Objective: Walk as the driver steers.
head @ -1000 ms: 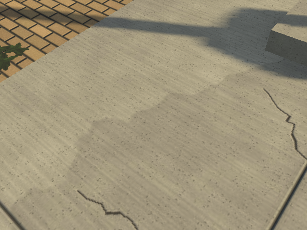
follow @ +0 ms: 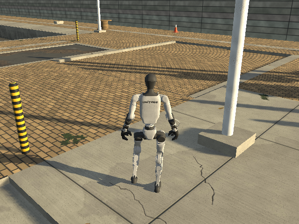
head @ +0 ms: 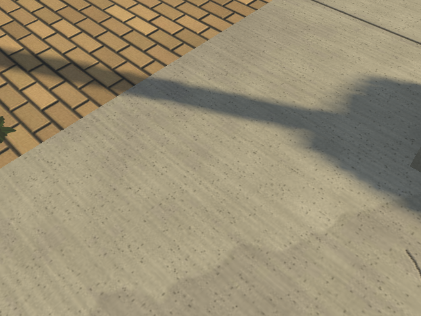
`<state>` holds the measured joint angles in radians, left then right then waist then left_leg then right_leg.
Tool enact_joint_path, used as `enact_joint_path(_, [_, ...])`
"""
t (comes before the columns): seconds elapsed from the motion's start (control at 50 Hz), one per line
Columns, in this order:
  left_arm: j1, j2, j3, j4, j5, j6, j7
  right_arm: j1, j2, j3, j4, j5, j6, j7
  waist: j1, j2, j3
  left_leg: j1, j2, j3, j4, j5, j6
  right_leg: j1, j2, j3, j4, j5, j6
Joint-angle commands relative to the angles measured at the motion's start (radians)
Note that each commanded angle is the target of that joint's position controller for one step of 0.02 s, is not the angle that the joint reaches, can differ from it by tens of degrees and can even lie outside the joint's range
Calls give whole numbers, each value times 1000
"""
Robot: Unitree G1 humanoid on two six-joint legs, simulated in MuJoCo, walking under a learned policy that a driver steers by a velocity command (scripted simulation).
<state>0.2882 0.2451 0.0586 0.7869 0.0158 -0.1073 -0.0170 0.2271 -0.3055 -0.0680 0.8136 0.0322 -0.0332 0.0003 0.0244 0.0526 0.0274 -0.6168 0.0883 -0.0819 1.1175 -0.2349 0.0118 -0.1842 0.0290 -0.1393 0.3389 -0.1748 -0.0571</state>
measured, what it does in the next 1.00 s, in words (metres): walks ahead, turning left: left foot, then right foot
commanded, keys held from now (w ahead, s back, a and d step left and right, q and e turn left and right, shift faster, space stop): w+q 0.84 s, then w+e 0.16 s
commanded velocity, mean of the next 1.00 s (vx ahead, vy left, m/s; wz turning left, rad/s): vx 0.50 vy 0.00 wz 0.49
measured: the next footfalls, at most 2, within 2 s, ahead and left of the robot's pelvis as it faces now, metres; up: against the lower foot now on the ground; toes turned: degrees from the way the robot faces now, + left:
left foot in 0.32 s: +0.32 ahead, +0.16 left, +0.00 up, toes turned +14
right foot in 0.80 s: +0.66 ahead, +0.07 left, +0.00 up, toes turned +32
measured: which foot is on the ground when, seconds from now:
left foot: up 0.00-0.30, down 0.32-0.82, up 0.84-1.00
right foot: down 0.00-0.34, up 0.36-0.78, down 0.80-1.00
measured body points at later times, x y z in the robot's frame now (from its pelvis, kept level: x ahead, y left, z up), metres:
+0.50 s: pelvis +0.27 +0.08 -0.01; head +0.30 +0.11 +0.44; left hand +0.35 +0.39 -0.11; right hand +0.44 -0.16 -0.11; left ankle +0.28 +0.15 -0.74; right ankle +0.30 -0.10 -0.66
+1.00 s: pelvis +0.55 +0.13 +0.00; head +0.58 +0.14 +0.45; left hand +0.49 +0.41 -0.11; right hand +0.81 -0.04 -0.11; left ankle +0.46 +0.23 -0.66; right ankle +0.63 +0.05 -0.74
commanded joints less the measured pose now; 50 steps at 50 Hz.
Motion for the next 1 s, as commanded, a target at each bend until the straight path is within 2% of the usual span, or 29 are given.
enact_joint_path(0.02, [-45,132,36,-47,4,-21,13,18,-36,-14,-54,-6,6,-2,-29,-112,-7,-90,40,-51,-69,127,-18,54,-284,144,-205,243,-134])
enact_joint_path(0.1, [-32,155,43,-27,-3,-8,28,-92,-10,-4,-87,-12,-5,22,9,-103,24,-70,29,20,-303,297,-12,92,-262,23,-217,254,-104])
enact_joint_path(0.2, [35,189,59,15,-24,24,34,-228,0,5,-161,-12,-6,50,56,-91,72,-116,13,94,-448,232,28,251,-318,-33,-165,329,-94])
enact_joint_path(0.22, [34,197,62,19,-29,31,35,-234,-5,2,-173,-11,-5,55,49,-98,70,-107,2,111,-463,190,42,278,-327,-43,-136,393,-87])
enact_joint_path(0.26, [8,225,70,15,-38,44,40,-197,-32,-13,-185,-11,-1,60,7,-132,23,-2,-54,168,-471,90,80,307,-328,-71,-25,702,-65])
enact_joint_path(0.28, [-6,240,74,12,-43,52,43,-134,-57,-27,-177,-9,3,59,-34,-151,-21,90,-93,196,-467,38,103,308,-323,-82,76,857,-53])
enact_joint_path(0.3, [-26,247,74,8,-48,59,45,-9,-97,-51,-149,-6,6,55,-110,-145,-86,257,-137,212,-510,47,135,269,-298,-101,249,916,-32])
enact_joint_path(0.32, [-31,230,65,2,-46,57,47,160,-163,-86,-105,-5,11,39,-194,-105,-171,540,-149,159,-573,107,177,110,-254,-115,500,766,9])
enact_joint_path(0.34, [37,103,27,-41,2,41,40,212,-279,-111,-89,-2,15,19,-129,153,-241,885,98,-278,-588,99,308,-313,-118,-94,868,-43,72])
enact_joint_path(0.36, [30,84,6,-72,-13,-2,27,203,-275,-96,-130,-9,-6,28,-109,159,-409,1039,249,-767,-776,-90,454,-537,25,160,1070,-453,85])
enact_joint_path(0.38, [-101,164,25,-98,-56,-29,14,190,-193,-74,-127,-16,-19,34,-158,48,-318,993,228,-664,-834,-81,386,-644,-35,238,1087,-370,61])
enact_joint_path(0.4, [-136,162,22,-112,-61,-43,13,140,-157,-63,-126,-12,-28,34,-127,16,-200,855,192,-523,-833,-18,346,-654,-78,227,1013,-276,41])
enact_joint_path(0.42, [-131,159,24,-97,-35,-45,22,64,-123,-52,-138,-8,-30,33,-76,-51,-130,702,146,-411,-832,81,309,-592,-120,224,924,-209,44])
enact_joint_path(0.44, [-116,172,34,-91,-15,-37,27,13,-91,-41,-154,-15,-31,29,-39,-39,-97,588,112,-337,-848,177,293,-516,-145,226,854,-164,53])
enact_joint_path(0.48, [-90,162,37,-93,-6,-12,25,-10,-90,-39,-171,-21,-33,19,-6,-16,-85,483,78,-282,-883,278,293,-442,-153,217,788,-121,79])
enact_joint_path(0.54, [-149,124,25,-117,2,8,28,30,-128,-48,-159,-18,-35,-2,-16,-17,-53,402,42,-199,-895,368,281,-446,-132,188,630,-13,121])
enact_joint_path(0.62, [-299,89,7,-155,-7,1,16,85,-134,-50,-143,-10,-22,-16,-78,28,-32,368,-15,-159,-871,245,220,-379,-69,181,319,225,132])
enact_joint_path(0.7, [-370,120,15,-184,-23,-15,-4,141,-132,-51,-122,-3,-11,-21,-104,42,-25,436,25,-255,-804,155,203,-337,-36,208,184,240,112])
enact_joint_path(0.76, [-317,155,32,-178,-26,-29,-11,127,-131,-54,-125,-6,-3,-26,-65,79,-33,500,54,-339,-714,178,180,-270,-30,218,143,121,71])
enact_joint_path(0.78, [-241,166,42,-158,-24,-34,-8,107,-119,-50,-133,-7,-1,-25,-22,85,-57,491,30,-337,-656,224,162,-169,-22,198,104,121,48])
enact_joint_path(0.8, [-132,198,57,-139,-11,-40,-2,98,-80,-36,-145,-12,-4,-21,32,60,-143,444,-24,-294,-505,255,130,23,-73,228,104,124,6])
enact_joint_path(0.82, [24,256,70,-127,1,-37,8,116,-23,-14,-168,-33,-6,-19,82,-76,-295,300,-100,-195,-212,46,88,298,-254,416,120,71,-51])
enact_joint_path(0.84, [78,308,83,-89,7,-25,-3,264,7,-3,-192,7,-14,-18,1,-447,-375,-57,-203,-108,78,-380,33,547,-449,910,-1,-184,-208])
enact_joint_path(0.86, [53,201,59,-103,-17,-23,-8,252,-94,-18,-146,13,-15,-22,28,-292,-279,-153,-126,-140,189,-320,19,484,-429,937,-48,-385,-189])
enact_joint_path(0.88, [26,148,44,-99,-20,-16,-6,143,-127,-26,-154,1,-13,-20,55,-189,-157,-166,-103,-113,202,-224,14,361,-376,773,-57,-349,-154])
enact_joint_path(0.9, [-15,141,36,-99,-10,-7,-8,75,-111,-23,-170,-14,-15,-20,38,-112,-88,-137,-77,-76,180,-166,11,238,-329,662,-69,-226,-143])
enact_joint_path(0.92, [-40,130,30,-90,-7,-2,-9,27,-97,-23,-187,-27,-23,-16,20,-102,-34,-125,-51,-62,126,-129,12,146,-293,590,-87,-113,-155])
enact_joint_path(0.94, [-51,122,23,-88,-3,-2,-7,30,-78,-20,-193,-27,-28,-9,-9,-127,-27,-76,-21,-44,76,-104,14,88,-262,538,-105,-29,-155])
enact_joint_path(1.0, [-38,133,23,-72,-25,-3,-6,12,-33,-6,-201,-34,-37,-3,-23,-156,-39,-33,-9,10,-98,-107,-7,47,-230,464,-136,134,-187])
